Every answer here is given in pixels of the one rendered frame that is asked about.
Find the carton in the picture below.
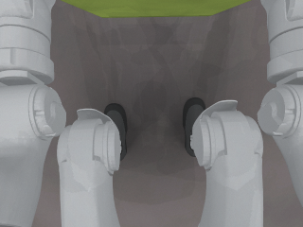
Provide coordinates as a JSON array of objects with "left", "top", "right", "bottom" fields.
[{"left": 61, "top": 0, "right": 251, "bottom": 18}]

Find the left robot forearm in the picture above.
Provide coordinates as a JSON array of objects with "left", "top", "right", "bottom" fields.
[{"left": 0, "top": 0, "right": 56, "bottom": 87}]

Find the robot left foot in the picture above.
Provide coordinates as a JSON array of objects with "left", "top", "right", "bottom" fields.
[{"left": 104, "top": 103, "right": 128, "bottom": 161}]

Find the right robot forearm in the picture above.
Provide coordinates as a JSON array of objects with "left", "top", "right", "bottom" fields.
[{"left": 260, "top": 0, "right": 303, "bottom": 87}]

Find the robot right thigh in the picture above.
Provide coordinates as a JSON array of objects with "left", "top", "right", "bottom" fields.
[{"left": 194, "top": 111, "right": 263, "bottom": 227}]

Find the robot right upper arm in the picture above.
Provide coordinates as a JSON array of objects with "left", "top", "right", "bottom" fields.
[{"left": 257, "top": 84, "right": 303, "bottom": 208}]

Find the robot left upper arm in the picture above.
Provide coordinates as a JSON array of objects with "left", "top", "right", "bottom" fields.
[{"left": 0, "top": 83, "right": 66, "bottom": 227}]

